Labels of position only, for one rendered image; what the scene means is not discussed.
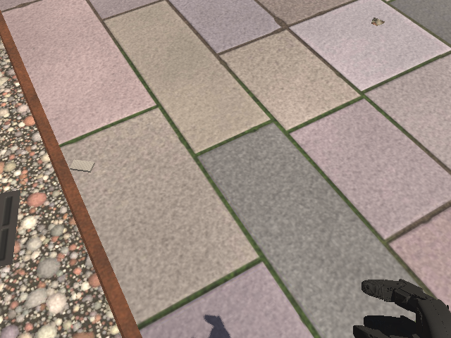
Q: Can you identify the robot right hand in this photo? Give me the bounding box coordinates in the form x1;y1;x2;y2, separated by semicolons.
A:
353;279;451;338

